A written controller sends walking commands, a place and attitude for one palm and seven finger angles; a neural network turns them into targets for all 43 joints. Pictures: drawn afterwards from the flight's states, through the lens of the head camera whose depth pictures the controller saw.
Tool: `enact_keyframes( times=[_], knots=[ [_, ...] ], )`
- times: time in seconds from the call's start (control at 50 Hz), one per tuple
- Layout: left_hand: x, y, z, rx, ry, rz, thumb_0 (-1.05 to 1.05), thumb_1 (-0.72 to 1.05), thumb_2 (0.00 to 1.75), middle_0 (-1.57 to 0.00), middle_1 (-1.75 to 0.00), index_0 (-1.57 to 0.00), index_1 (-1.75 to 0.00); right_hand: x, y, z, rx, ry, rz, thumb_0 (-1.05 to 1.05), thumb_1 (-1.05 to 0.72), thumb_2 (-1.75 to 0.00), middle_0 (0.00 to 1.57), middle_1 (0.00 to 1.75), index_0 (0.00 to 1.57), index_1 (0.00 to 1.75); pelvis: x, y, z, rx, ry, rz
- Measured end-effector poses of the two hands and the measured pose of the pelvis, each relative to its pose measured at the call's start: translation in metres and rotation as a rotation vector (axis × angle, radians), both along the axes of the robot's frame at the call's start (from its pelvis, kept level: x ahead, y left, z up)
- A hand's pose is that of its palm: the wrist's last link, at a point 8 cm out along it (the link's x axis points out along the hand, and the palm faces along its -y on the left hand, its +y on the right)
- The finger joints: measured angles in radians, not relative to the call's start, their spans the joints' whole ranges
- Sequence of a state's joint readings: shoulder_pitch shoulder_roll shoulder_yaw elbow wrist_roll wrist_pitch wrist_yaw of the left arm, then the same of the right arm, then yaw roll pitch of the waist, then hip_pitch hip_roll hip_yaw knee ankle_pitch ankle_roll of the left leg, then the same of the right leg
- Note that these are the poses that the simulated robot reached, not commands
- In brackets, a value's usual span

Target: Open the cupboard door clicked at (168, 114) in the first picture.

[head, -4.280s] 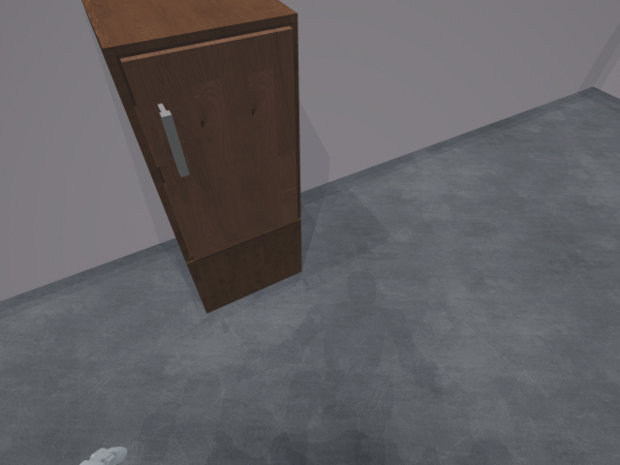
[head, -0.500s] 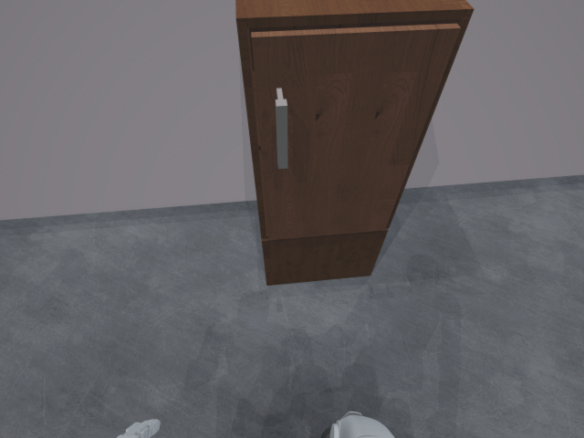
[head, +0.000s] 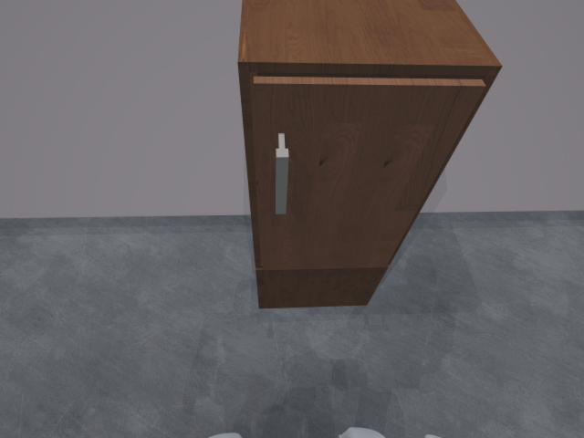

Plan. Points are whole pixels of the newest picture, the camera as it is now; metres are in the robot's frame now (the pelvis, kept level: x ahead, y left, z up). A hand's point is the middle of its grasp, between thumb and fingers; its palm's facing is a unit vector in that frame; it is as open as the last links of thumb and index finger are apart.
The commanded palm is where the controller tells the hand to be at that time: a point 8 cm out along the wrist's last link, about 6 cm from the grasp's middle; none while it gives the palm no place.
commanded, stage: come to a stop and stand still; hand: left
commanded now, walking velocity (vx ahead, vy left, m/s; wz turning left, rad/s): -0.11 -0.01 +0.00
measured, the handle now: (281, 175) +0.53 +0.07 -0.01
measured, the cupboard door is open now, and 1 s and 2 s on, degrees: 0 0 0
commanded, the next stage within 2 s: none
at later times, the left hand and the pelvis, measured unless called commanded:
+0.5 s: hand out of the picture -0.01 +0.11 -0.15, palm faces +0.12 -0.95 -0.29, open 7.4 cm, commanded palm none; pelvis -0.04 -0.08 +0.01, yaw +2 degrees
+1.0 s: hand out of the picture -0.05 +0.18 -0.18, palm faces +0.07 -0.99 -0.15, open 7.4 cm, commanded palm none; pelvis -0.04 -0.01 +0.01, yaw +1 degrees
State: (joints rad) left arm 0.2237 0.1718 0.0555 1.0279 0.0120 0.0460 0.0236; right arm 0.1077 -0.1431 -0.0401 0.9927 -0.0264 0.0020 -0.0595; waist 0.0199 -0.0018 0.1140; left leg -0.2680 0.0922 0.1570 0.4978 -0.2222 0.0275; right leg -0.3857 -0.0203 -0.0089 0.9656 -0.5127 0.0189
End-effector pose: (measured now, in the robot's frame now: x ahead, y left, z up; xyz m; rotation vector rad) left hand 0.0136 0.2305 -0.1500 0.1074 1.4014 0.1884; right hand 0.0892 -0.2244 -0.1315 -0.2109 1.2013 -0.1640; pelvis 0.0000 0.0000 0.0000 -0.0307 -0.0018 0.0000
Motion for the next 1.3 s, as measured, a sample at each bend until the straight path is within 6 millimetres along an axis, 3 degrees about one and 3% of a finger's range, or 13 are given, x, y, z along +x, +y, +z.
enact_keyframes(
  times=[0.1,0.22,0.32,0.4,0.48,0.58,0.7,0.78,0.96,1.12,1.2,1.3],
  knots=[
    [0.005,-0.009,0.008,0.064,-0.021,-0.009,0.00,0.91,0.90,-0.20,-0.30,-0.19,-0.30,-0.016,-0.035,-0.010,0.017,0.044,-0.018,-0.01,-0.93,-0.90,0.20,0.30,0.21,0.30,-0.007,-0.028,-0.003,0.015,-0.008,-0.005],
    [0.005,-0.041,0.015,0.130,-0.093,-0.033,0.00,0.91,0.90,-0.19,-0.30,-0.19,-0.30,-0.036,-0.083,-0.036,0.065,0.064,-0.053,0.00,-0.91,-0.90,0.20,0.30,0.20,0.30,-0.013,-0.065,-0.016,0.053,-0.033,-0.001],
    [-0.004,-0.067,0.032,0.124,-0.108,-0.026,0.00,0.90,0.90,-0.20,-0.30,-0.20,-0.30,-0.051,-0.102,-0.031,0.083,0.092,-0.046,0.00,-0.91,-0.90,0.19,0.30,0.20,0.30,-0.020,-0.077,-0.003,0.086,-0.021,0.003],
    [-0.013,-0.076,0.039,0.122,-0.123,-0.008,0.00,0.90,0.90,-0.20,-0.30,-0.20,-0.30,-0.065,-0.109,-0.025,0.084,0.120,-0.020,0.00,-0.91,-0.90,0.19,0.30,0.20,0.30,-0.028,-0.083,0.003,0.099,-0.010,0.020],
    [-0.031,-0.076,0.039,0.121,-0.125,0.021,0.00,0.90,0.90,-0.20,-0.30,-0.20,-0.30,-0.074,-0.109,-0.022,0.073,0.148,0.012,0.00,-0.91,-0.90,0.19,0.30,0.20,0.30,-0.037,-0.082,0.005,0.101,-0.007,0.037],
    [-0.068,-0.064,0.032,0.107,-0.072,0.048,0.00,0.90,0.90,-0.20,-0.30,-0.20,-0.30,-0.073,-0.096,-0.017,0.062,0.125,0.038,0.00,-0.91,-0.90,0.19,0.30,0.20,0.30,-0.049,-0.070,0.004,0.092,-0.008,0.042],
    [-0.106,-0.033,0.013,0.057,0.005,0.068,0.00,0.90,0.90,-0.20,-0.30,-0.20,-0.30,-0.074,-0.060,-0.007,0.035,0.052,0.054,0.00,-0.91,-0.90,0.19,0.30,0.20,0.30,-0.060,-0.041,-0.001,0.056,-0.003,0.034],
    [-0.113,-0.010,-0.006,0.020,0.036,0.066,0.00,0.90,0.90,-0.20,-0.30,-0.20,-0.30,-0.094,-0.030,-0.003,0.011,0.039,0.036,0.00,-0.91,-0.90,0.19,0.30,0.20,0.30,-0.063,-0.020,-0.007,0.023,-0.010,0.032],
    [-0.079,0.001,-0.002,-0.036,0.021,0.019,0.00,0.91,0.90,-0.19,-0.30,-0.19,-0.30,-0.151,-0.001,0.010,-0.004,0.189,-0.048,0.00,-0.92,-0.90,0.20,0.30,0.20,0.30,-0.048,-0.005,0.007,0.016,0.011,0.027],
    [-0.021,-0.015,-0.002,-0.008,-0.028,-0.048,0.01,0.93,0.90,-0.19,-0.30,-0.19,-0.30,-0.181,0.002,-0.007,0.053,0.314,-0.123,0.00,-0.91,-0.90,0.20,0.30,0.20,0.30,-0.033,-0.015,-0.001,0.041,0.012,0.015],
    [0.004,-0.025,0.005,0.018,-0.078,-0.064,0.00,0.93,0.90,-0.19,-0.30,-0.19,-0.30,-0.180,0.000,-0.018,0.093,0.344,-0.135,0.00,-0.91,-0.90,0.20,0.30,0.20,0.30,-0.024,-0.022,-0.003,0.021,0.009,0.023],
    [0.017,-0.035,0.009,0.027,-0.116,-0.046,0.00,0.93,0.90,-0.20,-0.30,-0.20,-0.30,-0.156,-0.001,-0.021,0.113,0.310,-0.104,0.00,-0.91,-0.90,0.20,0.30,0.20,0.30,-0.016,-0.029,-0.002,0.028,0.009,0.029]
  ],
)
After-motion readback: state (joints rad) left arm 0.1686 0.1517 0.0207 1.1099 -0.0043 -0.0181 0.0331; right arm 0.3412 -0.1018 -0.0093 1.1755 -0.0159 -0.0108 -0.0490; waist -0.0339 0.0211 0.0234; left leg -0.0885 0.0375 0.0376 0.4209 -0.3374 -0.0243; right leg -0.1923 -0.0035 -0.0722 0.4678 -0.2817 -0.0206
